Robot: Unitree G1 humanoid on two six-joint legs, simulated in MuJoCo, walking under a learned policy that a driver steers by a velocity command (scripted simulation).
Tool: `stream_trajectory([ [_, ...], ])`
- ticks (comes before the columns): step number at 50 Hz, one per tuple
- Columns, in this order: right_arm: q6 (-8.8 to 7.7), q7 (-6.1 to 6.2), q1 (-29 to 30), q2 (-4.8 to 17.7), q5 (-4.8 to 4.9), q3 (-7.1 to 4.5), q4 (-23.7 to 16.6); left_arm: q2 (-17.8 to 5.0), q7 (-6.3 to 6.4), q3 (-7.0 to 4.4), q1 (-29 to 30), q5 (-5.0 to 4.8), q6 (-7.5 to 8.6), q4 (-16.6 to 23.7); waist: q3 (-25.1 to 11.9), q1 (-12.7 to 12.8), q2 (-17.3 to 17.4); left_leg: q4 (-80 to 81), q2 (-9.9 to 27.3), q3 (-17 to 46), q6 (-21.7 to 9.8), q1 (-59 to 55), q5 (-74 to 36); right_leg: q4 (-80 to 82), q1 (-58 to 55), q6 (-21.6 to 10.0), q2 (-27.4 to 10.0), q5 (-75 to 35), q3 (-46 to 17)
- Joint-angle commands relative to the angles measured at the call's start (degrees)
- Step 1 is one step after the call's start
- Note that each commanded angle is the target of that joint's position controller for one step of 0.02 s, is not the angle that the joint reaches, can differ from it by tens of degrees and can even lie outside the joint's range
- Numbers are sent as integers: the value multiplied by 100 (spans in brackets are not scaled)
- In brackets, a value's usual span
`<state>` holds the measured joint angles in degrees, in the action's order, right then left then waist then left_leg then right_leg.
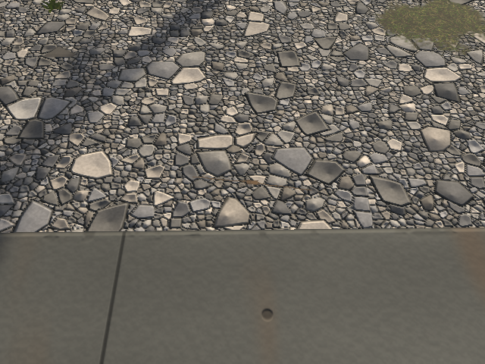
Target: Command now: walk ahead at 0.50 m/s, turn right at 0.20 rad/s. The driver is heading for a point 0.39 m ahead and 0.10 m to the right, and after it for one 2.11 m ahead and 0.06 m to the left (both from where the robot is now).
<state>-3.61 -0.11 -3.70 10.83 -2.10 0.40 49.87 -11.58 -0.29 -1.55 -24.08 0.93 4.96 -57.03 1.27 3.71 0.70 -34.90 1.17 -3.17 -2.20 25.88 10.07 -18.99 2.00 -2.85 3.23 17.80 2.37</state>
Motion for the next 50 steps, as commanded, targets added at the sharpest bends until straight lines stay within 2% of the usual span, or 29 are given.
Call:
stream_trajectory([
  [1, -185, 181, -2285, 752, -64, -289, 385, -858, 19, -178, 563, -185, 28, 433, -805, -1330, -63, 984, 64, 256, -346, -2760, -358, -2203, 1225, -671, -1023, -4361, -686],
  [2, -238, 217, -2589, 1392, -170, -418, 345, -465, -1, -72, 609, -253, 65, 699, -1048, -1268, 884, 1667, 1642, 1942, -483, -3430, -1539, -3973, 2189, -333, -401, -1646, -246],
  [3, -134, 163, -2481, 1740, -52, -552, 387, -192, 54, -63, -238, -235, -26, 582, -1265, -719, 1337, 1686, 2528, 3053, -1239, -3709, -2626, -5399, 3235, -203, 138, 1126, -115],
  [4, -81, 99, -2162, 1356, 75, -535, 254, -441, 86, -120, -240, -6, -166, 427, -991, -696, 485, 1764, 2461, 2967, -1488, -3109, -674, -6226, 3600, -217, -275, 1091, -367],
  [5, -74, 41, -1723, 825, 84, -408, 167, -427, 48, -157, 122, 91, -216, 450, -334, -631, 216, 2136, 2093, 2534, -1370, -2455, 1017, -6592, 3952, -209, -486, 751, -418],
  [6, -67, 15, -1487, 569, 77, -338, 187, -361, 10, -190, 378, 109, -262, 558, 171, -497, 326, 2435, 1789, 2151, -1091, -1920, 1835, -6849, 4208, -197, -575, 547, -328],
  [8, -134, 126, -1541, 328, 72, -261, 319, -213, -74, -220, 535, 160, -402, 718, 534, -294, 448, 2538, 1456, 1396, -780, -1411, 1274, -7279, 4498, -106, -640, 29, -337],
  [10, -215, 145, -1782, 386, 8, -274, 434, -7, -49, -200, 728, 133, -491, 912, 448, -229, 161, 2259, 1498, 842, -829, -1307, -428, -7914, 4805, -1, -499, -93, -276],
  [12, -265, 146, -2000, 491, 3, -298, 503, 71, 54, -185, 1162, 134, -578, 1231, 358, -284, 235, 2096, 1618, 481, -911, -1481, -1641, -8392, 5361, 83, -412, 110, -220],
  [15, -287, 149, -2554, 605, -3, -316, 665, 261, 335, -111, 1964, 116, -725, 1821, 334, -418, 460, 2193, 1982, 509, -985, -2324, -1430, -10063, 7009, -37, -364, 925, -333],
  [17, -256, 163, -2698, 541, -22, -276, 724, 271, 368, -50, 2457, 143, -743, 2180, 448, -428, 238, 2306, 1864, 268, -790, -2520, -812, -9832, 7512, -108, -382, 1087, -361],
  [21, -203, 200, -3036, 620, -1, -228, 836, 494, 384, 111, 3361, 160, -782, 2887, 531, -598, 224, 2520, 1970, 26, -674, -3389, -1283, -9854, 8661, -205, -508, 1794, -70],
  [24, -11, 358, -3203, 479, 57, -151, 1047, 766, 221, 371, 3847, 151, -779, 3571, 314, -613, 633, 2886, 1431, -369, -670, -3397, -2583, -8189, 7963, -166, -750, 1695, 328],
  [25, 67, 377, -2887, 614, 153, -177, 901, 901, 94, 484, 3461, 9, -798, 3518, -48, -398, 565, 3220, 1404, -687, -744, -2926, -3755, -6649, 6350, -338, -852, 1171, 531],
  [27, 128, 276, -2793, 746, 199, -184, 697, 639, 43, 380, 2767, -129, -833, 3038, -750, -360, 304, 2796, 1275, -779, -791, -2545, -6754, -5443, 3813, -497, -183, 890, 1381],
  [28, 25, 131, -2793, 1258, 293, -282, 640, 387, -14, 248, 1905, -100, -756, 2831, -1507, 60, 879, 1854, 1517, -629, -784, -2702, -9553, -5414, 2504, -602, 163, 639, 1358],
  [29, -98, -58, -2483, 1702, 457, -446, 618, 164, -41, 139, 741, -87, -666, 2541, -2088, 692, 1302, 511, 1421, -667, -456, -2731, -10030, -4348, 1308, -780, 135, -256, 683],
  [30, -287, -248, -2468, 1509, 594, -444, 371, -228, -20, -9, 99, -114, -555, 2196, -2553, 857, 1039, -1094, 775, -402, 26, -1187, -7466, -3483, -308, -1132, -706, -1270, -1071],
  [31, -287, -364, -2602, 1043, 687, -382, 139, -1062, 48, -252, -133, 79, -562, 2061, -3325, 861, -1243, -4178, -523, -242, 365, -109, 777, -1559, -1142, -1960, -2591, -3912, -4110],
  [32, -219, -322, -2513, 918, 386, -484, 279, -1184, 128, -360, 385, 48, -601, 2040, -3576, 518, -578, -6257, -653, 1313, 254, -259, 964, -1159, -156, -1859, -2528, -3508, -4575],
  [33, 6, -196, -2174, 364, 349, -439, -60, -1016, 154, -308, 1264, 14, -571, 1921, -2441, -114, -114, -6379, -303, 1267, 227, 254, 693, -1051, 1002, -1586, -2544, -1987, -3689],
  [34, 213, -28, -1864, 245, 189, -419, -297, -595, 167, -217, 1678, 6, -550, 1718, -1190, -358, 308, -6058, 40, 782, 154, 580, 505, -1136, 1955, -1209, -2352, -813, -3096],
  [35, 298, 126, -1657, 110, 36, -413, -481, -191, 169, -110, 1855, 15, -492, 1531, -370, -509, 28, -6238, 40, 737, 40, 902, 520, -1201, 2617, -999, -2108, -474, -2734],
  [36, 420, 258, -1826, 43, -20, -419, -523, 44, 141, -62, 2057, 6, -426, 1463, -46, -770, -233, -6377, 14, 857, -53, 822, 371, -1026, 3115, -791, -1864, -317, -2112],
  [37, 514, 319, -2055, 79, 10, -434, -551, 209, 112, -17, 2079, 23, -349, 1403, -31, -894, -280, -6384, -46, 851, -102, 824, 298, -927, 3283, -723, -1893, -226, -1764],
  [41, 545, 424, -1854, -158, 39, -358, -821, 145, 165, -18, 1620, 122, -143, 1196, -141, -1000, -387, -5528, -156, 1189, 114, 1320, -267, -654, 2739, -476, -1829, -1686, -562],
  [43, 649, 439, -1674, 168, 44, -455, -928, -164, 239, -70, 1312, 95, -205, 1325, -218, -810, -485, -4797, -237, 684, 324, 1433, -26, -281, 2095, -688, -1858, -2194, -159],
  [45, 755, 403, -1501, 402, 73, -558, -945, -226, 326, -59, 1285, 12, -237, 1644, -549, -574, -422, -4371, -110, 541, 416, 1445, 30, 4, 1351, -796, -1997, -2175, -42],
  [50, 886, 261, -937, 518, -14, -653, -1194, -438, 370, -130, 924, 67, -263, 2071, -321, -279, -699, -3811, 75, 306, 501, 1558, 25, 402, 838, -810, -2196, -840, 141],
])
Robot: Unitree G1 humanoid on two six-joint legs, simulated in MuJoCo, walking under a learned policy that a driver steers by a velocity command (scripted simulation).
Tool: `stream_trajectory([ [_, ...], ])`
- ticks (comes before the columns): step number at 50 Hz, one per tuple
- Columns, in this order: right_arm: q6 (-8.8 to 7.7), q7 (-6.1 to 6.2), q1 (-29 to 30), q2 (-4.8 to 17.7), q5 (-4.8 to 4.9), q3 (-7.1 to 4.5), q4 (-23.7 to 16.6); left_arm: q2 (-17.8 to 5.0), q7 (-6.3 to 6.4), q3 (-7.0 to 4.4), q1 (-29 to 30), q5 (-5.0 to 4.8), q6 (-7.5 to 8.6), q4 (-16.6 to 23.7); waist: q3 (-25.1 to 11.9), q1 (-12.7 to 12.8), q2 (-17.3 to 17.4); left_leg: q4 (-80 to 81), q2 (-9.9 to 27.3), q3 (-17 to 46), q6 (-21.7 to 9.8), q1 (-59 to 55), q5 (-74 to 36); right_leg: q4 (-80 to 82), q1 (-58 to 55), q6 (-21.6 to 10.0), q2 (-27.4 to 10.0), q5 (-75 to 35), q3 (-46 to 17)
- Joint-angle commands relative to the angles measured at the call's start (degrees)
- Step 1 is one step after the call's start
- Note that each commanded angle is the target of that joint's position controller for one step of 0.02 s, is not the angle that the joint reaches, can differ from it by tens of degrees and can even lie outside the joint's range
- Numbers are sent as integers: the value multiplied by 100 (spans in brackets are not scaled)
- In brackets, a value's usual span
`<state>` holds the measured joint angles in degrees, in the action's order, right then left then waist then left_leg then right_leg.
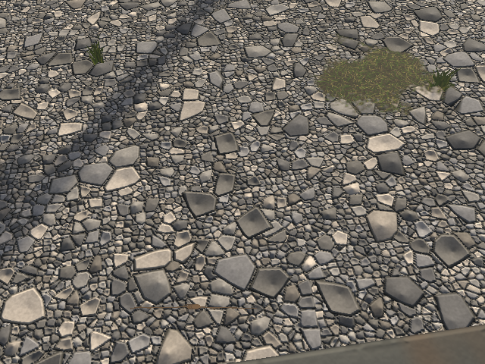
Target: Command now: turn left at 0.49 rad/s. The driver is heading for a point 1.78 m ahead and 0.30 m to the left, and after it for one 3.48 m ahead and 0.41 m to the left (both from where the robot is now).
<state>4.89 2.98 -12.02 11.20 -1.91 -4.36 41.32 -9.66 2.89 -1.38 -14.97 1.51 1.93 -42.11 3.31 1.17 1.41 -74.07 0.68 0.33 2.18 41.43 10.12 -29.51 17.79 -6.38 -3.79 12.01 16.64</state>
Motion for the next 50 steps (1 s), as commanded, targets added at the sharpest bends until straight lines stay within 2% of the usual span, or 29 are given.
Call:
stream_trajectory([
  [1, 52, -92, -25, 493, -45, -184, -385, -661, 68, -160, -39, 16, -3, 655, -476, 17, -810, 302, 141, -76, 86, 39, 105, 1471, -884, -453, -1533, -37, -1264],
  [2, 32, -162, 24, 527, -87, -192, -423, -679, 90, -179, -117, 16, -46, 697, -436, 83, -807, 580, 170, -105, 94, 56, 184, 1498, -1025, -476, -1611, 150, -1252],
  [4, 19, -281, 212, 490, -90, -179, -530, -777, 109, -222, -208, 51, -120, 791, -377, 172, -848, 1058, 211, -210, 99, -5, 429, 1473, -1250, -504, -1699, 422, -1209],
  [7, 1, -430, 427, 448, -28, -159, -646, -883, 103, -285, -269, 120, -201, 858, -349, 297, -801, 1715, 241, -420, 5, -306, 955, 1353, -1337, -521, -1828, 721, -1107],
  [12, -80, -491, 567, 473, 83, -128, -864, -1083, 16, -377, -199, 175, -304, 797, -308, 308, -886, 2723, 174, -790, -261, -1182, 1818, 957, -1065, -432, -1899, 296, -736],
  [14, -157, -485, 369, 497, 131, -128, -891, -1209, -46, -425, -79, 125, -338, 719, -430, 126, -863, 3504, 106, -887, -405, -1763, 1565, 606, -990, -223, -1905, -360, -550],
  [15, -237, -467, 62, 475, 126, -108, -818, -1283, -87, -457, -82, 71, -372, 604, -498, -115, -639, 4353, 61, -866, -468, -2431, 687, 292, -685, 47, -1814, -568, -325],
  [16, -321, -435, -426, 670, 64, -159, -672, -1245, -133, -478, -339, 39, -386, 443, -665, -322, -80, 5054, 136, -345, -563, -3292, 249, -317, -187, 402, -1508, -267, -60],
  [17, -385, -385, -677, 1285, 21, -308, -713, -880, -199, -388, -130, 23, -374, 671, -528, -470, 1229, 5584, 1388, 1630, -962, -3985, -334, -1523, 1282, 840, -806, 1359, 281],
  [18, -325, -254, -870, 1713, 82, -498, -782, -823, -207, -331, 538, -10, -405, 1167, -447, -679, 1822, 5580, 1870, 2871, -1807, -3716, -1012, -2477, 2040, 1018, -109, 2714, -765],
  [19, -296, -181, -833, 1501, 91, -451, -814, -974, -235, -370, 580, 15, -446, 1092, -588, -654, 1025, 5671, 1881, 2577, -2071, -4008, 24, -3296, 2383, 1090, -123, 2495, -1265],
  [20, -258, -137, -616, 1296, 63, -349, -882, -1035, -254, -389, 619, 42, -429, 1039, -517, -557, 718, 5900, 1700, 2447, -2024, -3816, 1537, -3564, 2564, 1046, -108, 2024, -1474],
  [21, -229, -133, -276, 1146, 42, -256, -960, -1051, -248, -403, 685, 43, -385, 1021, -393, -407, 647, 6116, 1411, 2306, -1820, -3659, 2323, -3456, 2620, 968, -103, 1526, -1589],
  [23, -354, -147, -136, 904, 115, -145, -1027, -1166, -262, -450, 621, 120, -328, 919, -285, -292, 580, 6332, 1156, 2187, -1704, -3514, 2202, -3516, 2544, 918, -29, 837, -1652],
  [25, -520, -182, -270, 890, 55, -120, -964, -1045, -318, -404, 491, 67, -306, 799, -371, -216, 300, 6345, 1014, 2024, -1661, -3557, 1828, -3461, 2503, 893, 32, 487, -1677],
  [27, -665, -197, -538, 885, 14, -101, -832, -927, -375, -349, 465, 40, -269, 699, -384, -235, 243, 6412, 949, 1903, -1681, -3617, 1659, -3156, 2477, 869, 69, 340, -1637],
  [33, -927, -336, -1046, 1020, 65, -134, -429, -799, -512, -276, 981, 6, -134, 751, -171, -394, 496, 6607, 1064, 1707, -1684, -3411, 1340, -1698, 1888, 714, 67, -25, -1568],
  [35, -985, -368, -980, 1069, 67, -145, -372, -833, -510, -281, 1016, -19, -85, 779, -82, -355, 561, 6569, 1081, 1649, -1623, -3153, 1497, -1257, 1397, 572, 62, 128, -1564],
  [38, -965, -419, -662, 1108, 113, -142, -342, -850, -501, -311, 575, -64, -38, 725, 41, -62, 587, 6347, 1082, 1567, -1458, -2519, 1746, -506, 165, 325, 105, 411, -1390],
  [39, -943, -417, -575, 1105, 134, -135, -324, -778, -458, -315, 106, -52, -7, 588, 16, 196, 321, 5973, 944, 1448, -1347, -2222, 1634, -37, -567, 294, 244, 202, -1266],
  [40, -941, -432, -575, 876, 86, -68, -293, -902, -392, -395, -589, 9, 66, 348, -234, 470, -125, 4972, 585, 1154, -1204, -1881, 1012, 144, -1485, 286, 360, 392, -1358],
  [41, -945, -454, -496, 416, 57, 75, -442, -1299, -305, -476, -1313, 167, 165, 334, -691, 775, -1337, 2865, -14, 417, -932, -1465, 875, 1054, -2067, 136, -854, 1933, -2972],
  [42, -961, -444, -703, 266, 161, 107, -654, -1985, -320, -602, -1338, 186, 183, 381, -650, 476, -2360, 1422, -663, 6, -687, 123, 1823, 2154, -2489, -240, -1724, 3316, -5439],
  [43, -942, -429, -842, 611, 36, 23, -545, -1671, -350, -558, -1055, 76, 177, 385, -409, 245, -1630, 562, -437, 428, -726, 378, 1570, 2384, -1964, -558, -1859, 3847, -6038],
  [44, -941, -483, -664, 724, 22, -18, -484, -1299, -383, -460, -534, 6, 201, 464, -85, -7, -881, 420, -105, 460, -717, 376, 929, 2202, -1530, -537, -1629, 3417, -5285],
  [45, -952, -537, -454, 756, 46, -25, -438, -1070, -396, -388, -382, -7, 256, 438, -98, -31, -529, 533, 61, 398, -668, 220, 583, 2098, -1303, -428, -1303, 2503, -4431],
  [47, -880, -595, -385, 637, -12, 12, -356, -793, -355, -275, -469, -56, 371, 275, -253, -80, -562, 771, 228, 238, -551, -11, 192, 2139, -1239, -215, -849, 1188, -3417],
  [48, -854, -616, -338, 584, -38, 33, -346, -751, -345, -255, -614, -75, 424, 159, -242, -63, -675, 784, 230, 149, -498, 5, 61, 2157, -1229, -248, -791, 687, -3203],
  [50, -806, -635, -80, 548, -51, 44, -407, -793, -314, -257, -862, -112, 504, -10, -165, -63, -560, 970, 262, 48, -395, 243, -151, 2213, -1368, -337, -785, -265, -2919],
])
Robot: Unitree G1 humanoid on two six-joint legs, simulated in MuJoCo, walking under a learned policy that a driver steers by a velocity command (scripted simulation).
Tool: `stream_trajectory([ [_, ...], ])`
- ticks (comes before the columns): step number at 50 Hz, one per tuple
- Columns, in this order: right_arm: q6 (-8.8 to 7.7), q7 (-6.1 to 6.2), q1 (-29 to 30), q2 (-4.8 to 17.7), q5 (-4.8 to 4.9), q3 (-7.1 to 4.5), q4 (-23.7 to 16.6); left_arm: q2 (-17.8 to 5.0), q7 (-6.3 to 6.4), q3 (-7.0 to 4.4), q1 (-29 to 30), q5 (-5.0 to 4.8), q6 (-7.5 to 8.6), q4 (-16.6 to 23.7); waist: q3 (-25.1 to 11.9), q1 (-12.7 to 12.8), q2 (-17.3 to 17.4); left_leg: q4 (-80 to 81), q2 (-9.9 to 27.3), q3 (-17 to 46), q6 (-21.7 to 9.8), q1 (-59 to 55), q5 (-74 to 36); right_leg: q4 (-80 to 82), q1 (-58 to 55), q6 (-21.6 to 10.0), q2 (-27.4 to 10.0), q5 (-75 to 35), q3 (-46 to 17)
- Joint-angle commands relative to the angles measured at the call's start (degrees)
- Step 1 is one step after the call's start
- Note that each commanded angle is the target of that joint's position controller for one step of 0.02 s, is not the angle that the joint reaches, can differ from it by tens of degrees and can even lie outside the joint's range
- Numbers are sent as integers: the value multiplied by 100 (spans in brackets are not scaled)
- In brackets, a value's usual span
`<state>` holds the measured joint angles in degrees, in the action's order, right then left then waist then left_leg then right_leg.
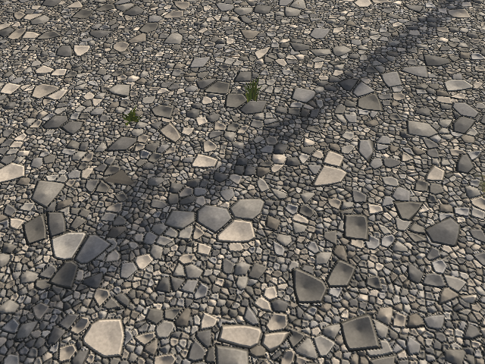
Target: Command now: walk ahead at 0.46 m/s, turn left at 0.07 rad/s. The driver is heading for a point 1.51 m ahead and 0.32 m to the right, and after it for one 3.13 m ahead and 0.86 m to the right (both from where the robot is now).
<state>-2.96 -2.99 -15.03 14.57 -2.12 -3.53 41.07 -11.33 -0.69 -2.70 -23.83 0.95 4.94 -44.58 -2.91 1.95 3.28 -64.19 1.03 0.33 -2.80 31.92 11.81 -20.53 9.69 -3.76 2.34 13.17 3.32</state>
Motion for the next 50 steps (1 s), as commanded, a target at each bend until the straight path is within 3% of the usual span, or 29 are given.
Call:
stream_trajectory([
  [1, -2, -34, 418, 178, -43, -20, -405, -636, 58, -122, -141, -67, 224, 160, 454, -78, -698, 117, 264, -23, 148, 1363, -351, 1335, -743, -664, -1407, -728, -1473],
  [6, 4, -31, 1457, -1, 56, 93, -672, -616, 75, -96, -492, -63, 195, -107, 706, 141, -719, 1801, 196, -399, 246, 1208, -937, 1412, -895, -635, -1143, -1815, -847],
  [10, -9, -43, 1928, -21, 76, 139, -840, -768, 76, -116, -641, -44, 193, -362, 918, 211, -733, 2989, 31, -709, -65, 449, -1182, 1433, -1102, -545, -1265, -3061, -632],
  [13, -7, 104, 1301, 192, 37, 44, -668, -960, 123, -136, -524, -44, 171, -516, 524, -177, -913, 3217, -366, -743, -437, -535, -711, 386, -1549, -397, -1371, -5758, -497],
  [14, -31, 173, 652, 345, 27, -29, -489, -1045, 149, -158, -461, -15, 132, -543, 155, -481, -931, 3363, -508, -683, -552, -1128, -502, -450, -1646, -336, -1333, -6261, -500],
  [15, -91, 243, -300, 489, -22, -103, -216, -1085, 168, -163, -349, -52, 87, -526, -346, -926, -823, 3745, -406, -532, -693, -2378, -866, -1568, -1180, -250, -1203, -5783, -431],
  [16, -126, 338, -1185, 868, -174, -208, -62, -884, 157, -107, -282, -89, 66, -329, -1063, -1198, -384, 3682, 672, 510, -881, -3876, -151, -3125, -32, -233, -927, -3710, -346],
  [17, -165, 333, -1081, 1312, -304, -288, -108, -120, 122, 56, -1091, -285, -3, -181, -1731, -611, 1057, 3981, 2548, 3344, -1654, -5379, -60, -5393, 2111, -31, 131, 1457, -199],
  [18, -112, 283, -840, 921, -58, -243, -191, -791, 169, -118, -777, -137, -43, -296, -1644, -694, 195, 4581, 2427, 3947, -1608, -4730, 209, -5913, 2383, -120, 7, 1310, -783],
  [19, -131, 283, -297, 580, 14, -123, -174, -829, 150, -152, -166, -120, -45, -141, -640, -478, -90, 4800, 2129, 2772, -1352, -3809, 175, -5674, 2506, -123, -253, 682, -851],
  [20, -188, 259, -129, 340, 28, -56, -115, -724, 117, -119, 49, -107, -40, -110, -182, -380, -254, 5027, 1878, 2065, -1146, -3155, -244, -5368, 2401, -118, -438, 400, -781],
  [23, -329, 299, -256, 138, 81, 23, 110, -506, -22, -103, -73, 30, -255, -195, 249, -97, 17, 5372, 1374, 817, -673, -2219, -1094, -4899, 1966, -32, -657, 209, -773],
  [25, -416, 306, -321, 236, 143, -3, 218, -448, -94, -104, 94, 86, -370, -153, 341, -14, 66, 5614, 1339, 457, -700, -2211, -1037, -4755, 2282, 42, -727, 55, -682],
  [28, -436, 312, -582, 330, 121, -21, 387, -414, -170, -97, 749, 105, -432, 49, 556, -97, -3, 5712, 1233, -182, -632, -2364, -1581, -4402, 2914, 112, -836, -532, -552],
  [32, -389, 304, -786, 338, 111, -4, 539, -340, -250, -30, 1553, 62, -394, 284, 710, -262, -9, 5647, 1031, -851, -464, -2626, -2115, -3133, 3059, 137, -759, -1373, -255],
  [37, -297, 419, -1249, 482, 116, -23, 821, -315, -339, 44, 2440, 95, -376, 610, 882, -524, 0, 5427, 1260, -1257, -329, -3484, -3030, -1837, 2910, -112, -581, -1395, 338],
  [40, -197, 510, -1169, 701, 93, -59, 905, -434, -293, -14, 2253, 136, -391, 620, 643, -313, 180, 4585, 1361, -1501, -243, -3949, -5158, -1532, 2274, -424, -126, -608, 632],
  [42, -89, 543, -1036, 921, 65, -118, 907, -641, -217, -128, 1425, 134, -360, 419, 154, 89, 318, 3223, 1429, -1565, -288, -3984, -6018, -1386, 1332, -719, 257, 26, 657],
  [43, -44, 528, -943, 975, 85, -132, 861, -823, -157, -237, 617, 174, -302, 172, -285, 467, 156, 2011, 1370, -1614, -235, -3519, -5309, -942, 245, -905, 388, -44, 501],
  [44, -58, 499, -906, 832, 79, -95, 692, -1290, -59, -409, -187, 242, -292, -23, -835, 782, -345, 313, 1195, -1623, -97, -2277, -3305, -746, -1181, -1208, -465, 563, -701],
  [45, -116, 360, -989, 259, 171, 10, 207, -1949, -11, -573, 155, 151, -349, 126, -1244, 268, -1867, -2006, -241, -1183, 302, 486, 1913, -152, -2888, -2281, -2147, 309, -4171],
  [46, -185, 326, -299, 650, 117, -39, 53, -1813, 24, -562, -43, 28, -439, 190, -1282, 621, -746, -2335, -202, 69, 280, 1316, 1631, 391, -2926, -2321, -2192, 107, -4567],
  [47, -273, 300, 15, 558, 174, 13, -57, -1557, 80, -493, 248, -11, -440, 104, -532, 445, -472, -1963, 182, 239, 215, 1505, 1040, 460, -2286, -2075, -2106, -269, -3641],
  [48, -328, 313, -84, 551, 178, 24, 5, -1245, 82, -408, 454, -42, -402, 38, -8, 118, -83, -1270, 398, 182, 212, 1101, 727, 562, -1349, -1766, -1845, -1014, -3056],
  [49, -266, 318, -75, 533, 81, 20, 15, -1085, 86, -354, 664, -65, -343, 30, 230, -127, 22, -830, 532, 217, 263, 726, 691, 610, -739, -1533, -1500, -1550, -2574],
  [50, -141, 308, -264, 505, -26, 33, 73, -958, 86, -305, 827, -88, -294, 74, 233, -301, -64, -612, 563, 211, 337, 332, 676, 668, -339, -1443, -1284, -1954, -2235],
])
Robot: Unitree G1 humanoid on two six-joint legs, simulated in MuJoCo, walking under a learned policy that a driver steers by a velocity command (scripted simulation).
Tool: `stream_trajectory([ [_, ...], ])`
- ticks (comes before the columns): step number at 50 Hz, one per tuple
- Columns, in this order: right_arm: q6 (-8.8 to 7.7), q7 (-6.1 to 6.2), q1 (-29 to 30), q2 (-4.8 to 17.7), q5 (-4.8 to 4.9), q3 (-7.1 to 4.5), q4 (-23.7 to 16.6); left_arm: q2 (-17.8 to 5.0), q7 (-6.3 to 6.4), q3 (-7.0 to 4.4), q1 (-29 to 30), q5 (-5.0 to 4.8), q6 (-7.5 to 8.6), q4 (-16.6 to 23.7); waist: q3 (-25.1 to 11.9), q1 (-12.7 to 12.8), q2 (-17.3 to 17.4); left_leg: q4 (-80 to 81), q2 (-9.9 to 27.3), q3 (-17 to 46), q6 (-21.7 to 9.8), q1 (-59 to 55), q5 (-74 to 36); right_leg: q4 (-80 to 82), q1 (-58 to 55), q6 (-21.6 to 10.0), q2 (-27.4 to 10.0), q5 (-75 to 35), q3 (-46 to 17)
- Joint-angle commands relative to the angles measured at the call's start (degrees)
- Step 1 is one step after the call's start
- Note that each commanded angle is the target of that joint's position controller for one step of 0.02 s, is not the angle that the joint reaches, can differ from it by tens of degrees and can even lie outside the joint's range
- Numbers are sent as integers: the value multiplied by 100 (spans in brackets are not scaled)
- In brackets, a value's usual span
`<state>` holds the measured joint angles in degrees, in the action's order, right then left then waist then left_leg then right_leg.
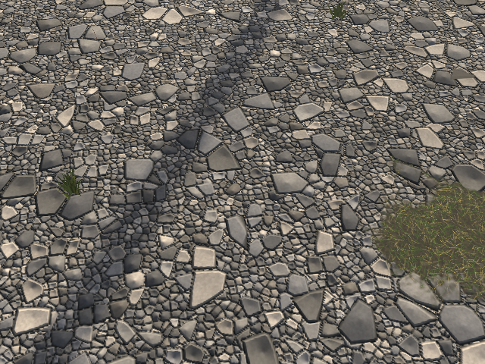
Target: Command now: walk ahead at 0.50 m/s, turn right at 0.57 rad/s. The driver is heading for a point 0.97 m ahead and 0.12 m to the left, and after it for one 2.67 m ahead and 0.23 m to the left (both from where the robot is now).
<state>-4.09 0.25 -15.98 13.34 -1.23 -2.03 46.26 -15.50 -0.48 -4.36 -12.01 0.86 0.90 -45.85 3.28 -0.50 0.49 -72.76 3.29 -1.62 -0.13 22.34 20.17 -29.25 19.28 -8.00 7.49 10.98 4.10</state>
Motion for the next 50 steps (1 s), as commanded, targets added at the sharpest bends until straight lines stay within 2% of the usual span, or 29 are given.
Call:
stream_trajectory([
  [1, 87, -41, -245, 593, -175, -113, -433, -519, 46, -114, -354, -94, 174, 203, -432, -128, 163, 421, 345, 383, 132, 1117, -144, 1572, -1118, -982, -1651, -2003, -2145],
  [4, 239, -109, -3, 456, -172, -67, -548, -729, 6, -148, -620, -83, 288, 103, -356, -124, -17, 1125, 350, 183, 265, 1225, -565, 1752, -865, -911, -1440, -2212, -1797],
  [8, 239, -149, 899, 431, -133, -28, -771, -654, -16, -101, -1125, -103, 319, -77, -163, 243, -301, 2420, 334, 64, 243, 1487, -1721, 1833, -1184, -490, -1258, -2332, -1558],
  [12, 203, -186, 1609, 453, -76, 1, -947, -706, 29, -74, -1568, -58, 342, -229, -99, 563, -356, 3239, 184, 3, 107, 1688, -2158, 1709, -1930, -346, -1417, -2488, -1605],
  [15, 145, -211, 1979, 500, -53, 7, -1089, -752, 84, -51, -1702, 9, 339, -304, 43, 643, -412, 3699, 32, -31, -65, 1643, -1956, 1574, -2335, -383, -1635, -2643, -1721],
  [16, 124, -216, 1948, 538, -49, -5, -1101, -790, 106, -52, -1666, 27, 342, -324, 75, 574, -437, 3844, -25, -24, -153, 1488, -1786, 1503, -2402, -354, -1718, -2824, -1742],
  [18, 93, -188, 1363, 647, -33, -58, -912, -894, 133, -59, -1390, 51, 368, -322, -52, 239, -523, 4165, -274, -147, -395, 601, -1329, 1126, -2385, -174, -1746, -3936, -1480],
  [19, 76, -136, 799, 754, -21, -120, -715, -938, 129, -64, -1332, 73, 377, -352, -344, 0, -523, 4258, -498, -255, -525, -109, -1109, 502, -2401, -92, -1671, -4747, -1317],
  [20, 36, -72, -84, 857, -47, -185, -421, -921, 117, -49, -1277, 75, 374, -377, -806, -412, -342, 4550, -581, -291, -704, -1169, -1241, -566, -2182, 11, -1444, -4866, -1019],
  [21, 1, -4, -1048, 1167, -155, -277, -235, -714, 116, 26, -1309, 60, 394, -255, -1453, -768, 36, 4570, 379, 807, -1018, -2568, -720, -2131, -1196, 101, -1217, -3343, -802],
  [22, 21, -27, -1347, 1805, -202, -458, -162, -302, 58, 89, -1937, -126, 399, -157, -2001, -457, 1519, 5145, 1834, 3853, -1933, -3881, -395, -4321, 800, 449, -75, 452, -334],
  [23, 100, -120, -847, 1360, 63, -372, -165, -657, 68, 44, -1667, 110, 413, -169, -1635, -281, 942, 5712, 1711, 4649, -1896, -3583, -314, -4721, 1532, 368, -268, 1514, -850],
  [24, 119, -145, -297, 1090, 112, -318, -264, -661, 39, 46, -1165, 118, 425, -50, -796, -115, 446, 5683, 1543, 3616, -1801, -2817, -326, -4652, 1775, 382, -625, 1024, -878],
  [25, 101, -165, -101, 855, 73, -263, -264, -590, 10, 93, -792, 126, 460, 41, -482, -101, 42, 5782, 1259, 3005, -1686, -2247, -989, -4335, 1689, 414, -820, 712, -821],
  [26, 79, -149, -88, 770, 62, -232, -201, -516, -16, 106, -675, 145, 434, 104, -297, 20, 38, 5863, 996, 2589, -1555, -1873, -1472, -4010, 1566, 466, -965, 631, -794],
  [27, 58, -137, -73, 669, 93, -191, -115, -456, -32, 130, -717, 200, 351, 130, -270, 168, 83, 5985, 704, 2224, -1375, -1559, -1751, -3730, 1304, 542, -1066, 544, -772],
  [28, 22, -129, -147, 784, 102, -219, -72, -403, -51, 153, -817, 202, 283, 143, -341, 229, 357, 6011, 681, 2122, -1458, -1434, -2147, -3558, 1154, 640, -1067, 581, -716],
  [31, -10, -104, -393, 912, 132, -281, 41, -362, -59, 194, -477, 204, 184, 259, -275, 201, 294, 6213, 483, 1849, -1550, -1185, -2146, -3008, 1305, 887, -1138, 461, -560],
  [34, 22, -89, -703, 953, 140, -311, 114, -326, -69, 235, 400, 181, 166, 557, -35, -23, 273, 6374, 351, 1819, -1462, -1155, -1961, -2062, 1645, 1067, -1185, -234, -478],
  [37, 37, -87, -989, 987, 135, -353, 161, -269, -85, 280, 1000, 132, 183, 737, -72, -262, 319, 6216, 268, 1842, -1302, -1391, -2080, -1294, 1614, 1113, -1087, -834, -480],
  [41, 72, -41, -1251, 1032, 57, -384, 168, -301, -84, 308, 1577, 71, 250, 974, -113, -455, 361, 5745, 348, 2068, -1234, -1811, -2745, -688, 1491, 1064, -890, -858, -510],
  [42, 79, -21, -1221, 1066, 39, -398, 140, -338, -79, 303, 1592, 60, 274, 1012, -131, -426, 391, 5611, 389, 2169, -1185, -1862, -2869, -536, 1338, 1022, -853, -759, -556],
  [44, 90, 15, -947, 1165, 20, -435, 34, -473, -51, 260, 1226, 48, 329, 954, -204, -180, 448, 5310, 419, 2342, -1009, -1700, -2995, -141, 579, 897, -749, -405, -607],
  [45, 85, 10, -787, 1222, 21, -453, -18, -562, -13, 217, 793, 43, 364, 830, -344, 29, 437, 4965, 339, 2371, -912, -1522, -3229, 60, -99, 811, -633, -209, -561],
  [46, 56, -25, -702, 1192, 58, -443, -36, -722, 55, 145, 132, 81, 433, 643, -669, 358, 170, 4141, 24, 2170, -771, -1259, -3302, 413, -1089, 662, -691, -243, -619],
  [47, 6, -74, -687, 882, 133, -357, -176, -1140, 156, 34, -718, 205, 492, 571, -1417, 695, -460, 2687, -354, 1699, -607, -701, -2414, 648, -2313, 362, -1768, 720, -1654],
  [48, 17, -62, -1213, 387, 305, -251, -361, -1641, 208, -86, -950, 292, 407, 607, -1997, 489, -1664, 1204, -1199, 891, -422, 949, 840, 1190, -3586, -191, -3217, 1566, -3997],
  [49, 103, -13, -1303, 826, 105, -294, -255, -1356, 187, -83, -734, 197, 320, 577, -1684, 278, -1322, 476, -774, 765, -472, 1569, 1073, 1347, -3134, -401, -3323, 2109, -4759],
  [50, 153, -40, -964, 914, 22, -320, -184, -810, 160, 37, -407, 150, 304, 662, -972, 236, -545, 306, -496, 795, -472, 1614, 531, 1413, -2446, -301, -3044, 2006, -3943],
])
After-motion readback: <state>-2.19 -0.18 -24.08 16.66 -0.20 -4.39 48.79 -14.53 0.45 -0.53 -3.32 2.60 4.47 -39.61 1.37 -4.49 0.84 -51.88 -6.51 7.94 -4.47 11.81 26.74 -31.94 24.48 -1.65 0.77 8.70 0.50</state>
